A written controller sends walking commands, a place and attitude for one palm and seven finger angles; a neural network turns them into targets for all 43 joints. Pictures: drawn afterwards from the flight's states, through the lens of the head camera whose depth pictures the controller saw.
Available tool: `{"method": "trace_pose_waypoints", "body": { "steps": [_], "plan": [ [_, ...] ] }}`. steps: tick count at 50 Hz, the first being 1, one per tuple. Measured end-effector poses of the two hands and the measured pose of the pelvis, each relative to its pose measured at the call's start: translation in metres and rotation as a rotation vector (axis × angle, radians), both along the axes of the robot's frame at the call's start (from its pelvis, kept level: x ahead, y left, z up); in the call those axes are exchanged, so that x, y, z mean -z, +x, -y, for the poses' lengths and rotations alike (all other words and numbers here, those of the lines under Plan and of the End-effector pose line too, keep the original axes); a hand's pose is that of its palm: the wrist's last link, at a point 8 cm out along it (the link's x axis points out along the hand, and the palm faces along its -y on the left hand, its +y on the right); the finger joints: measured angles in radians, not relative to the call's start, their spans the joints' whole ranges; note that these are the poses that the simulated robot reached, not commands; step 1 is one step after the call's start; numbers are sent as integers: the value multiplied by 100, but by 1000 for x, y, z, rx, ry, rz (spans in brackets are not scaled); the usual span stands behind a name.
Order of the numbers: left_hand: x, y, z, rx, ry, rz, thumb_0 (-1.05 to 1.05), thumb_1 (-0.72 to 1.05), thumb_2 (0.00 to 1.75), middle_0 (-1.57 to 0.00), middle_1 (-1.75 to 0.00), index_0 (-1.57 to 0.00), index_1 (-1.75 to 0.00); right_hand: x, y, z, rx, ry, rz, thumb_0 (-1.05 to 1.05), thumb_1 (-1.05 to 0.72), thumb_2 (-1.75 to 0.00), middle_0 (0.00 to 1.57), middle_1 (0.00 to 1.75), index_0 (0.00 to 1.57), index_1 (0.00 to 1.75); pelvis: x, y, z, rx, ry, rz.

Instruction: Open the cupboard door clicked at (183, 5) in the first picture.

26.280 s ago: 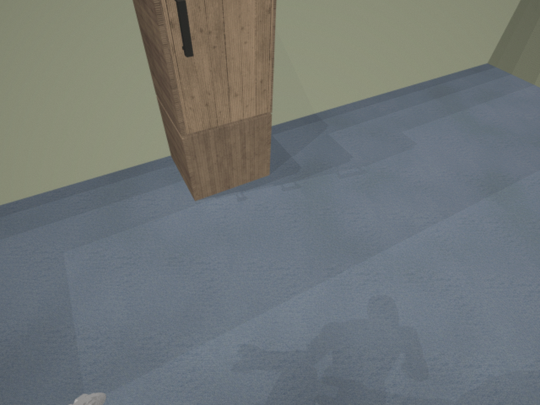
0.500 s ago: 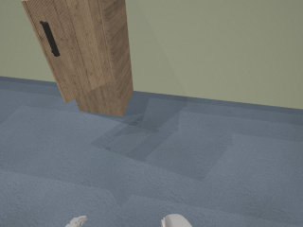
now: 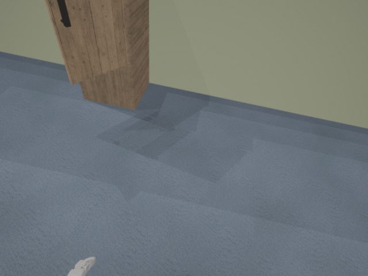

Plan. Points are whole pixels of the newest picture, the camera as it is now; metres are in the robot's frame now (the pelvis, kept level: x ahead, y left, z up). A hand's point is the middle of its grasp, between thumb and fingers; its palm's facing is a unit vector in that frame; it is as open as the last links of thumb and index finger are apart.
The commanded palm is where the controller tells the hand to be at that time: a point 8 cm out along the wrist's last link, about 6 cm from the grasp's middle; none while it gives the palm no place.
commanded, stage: relax the arm and regain balance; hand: left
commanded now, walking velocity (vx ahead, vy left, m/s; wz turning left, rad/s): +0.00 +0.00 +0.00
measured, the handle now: (60, 5) +1.12 +0.64 +0.07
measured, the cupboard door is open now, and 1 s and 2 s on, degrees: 57 57 57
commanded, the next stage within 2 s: stand and wait in 0.50 s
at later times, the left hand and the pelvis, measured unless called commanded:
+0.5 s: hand out of the picture +0.06 +0.16 -0.15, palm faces +0.06 -0.98 -0.17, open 16.3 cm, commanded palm none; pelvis -0.07 -0.02 +0.00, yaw +0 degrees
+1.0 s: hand out of the picture +0.07 +0.17 -0.16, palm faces +0.10 -0.98 -0.17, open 16.4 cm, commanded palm none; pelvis -0.05 -0.01 +0.00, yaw +0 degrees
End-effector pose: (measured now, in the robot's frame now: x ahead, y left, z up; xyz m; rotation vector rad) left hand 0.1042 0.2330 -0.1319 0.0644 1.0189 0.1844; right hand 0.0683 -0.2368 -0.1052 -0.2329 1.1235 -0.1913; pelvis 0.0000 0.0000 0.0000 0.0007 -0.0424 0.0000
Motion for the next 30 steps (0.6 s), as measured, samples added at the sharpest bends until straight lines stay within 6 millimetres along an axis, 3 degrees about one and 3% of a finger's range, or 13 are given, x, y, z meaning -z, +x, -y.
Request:
{"method": "trace_pose_waypoints", "body": {
  "steps": [3,7,15,23,30],
  "plan": [
    [-1,-13,-1,1,7,-23,13,-51,29,-15,-30,-15,-30,12,-43,-4,27,25,-101,1,-91,-90,19,30,20,30,0,-13,1,3,5,-4],
    [-4,-28,0,5,37,-36,13,-50,30,-15,-30,-15,-30,28,-87,-8,56,72,-186,1,-91,-90,20,30,20,30,3,-29,7,16,17,-8],
    [-11,-49,12,67,67,-66,12,-51,30,-15,-30,-15,-30,35,-143,-4,103,115,-247,1,-92,-90,20,30,20,30,0,-54,15,8,-14,1],
    [-5,-58,21,61,35,-58,10,-52,29,-15,-30,-15,-30,33,-168,3,106,90,-278,1,-91,-90,20,30,20,30,1,-66,17,10,-18,-6],
    [-2,-65,24,31,9,-48,12,-52,29,-15,-30,-15,-30,30,-161,3,83,81,-257,1,-91,-90,20,30,20,30,1,-69,18,3,-18,-12]
  ]
}}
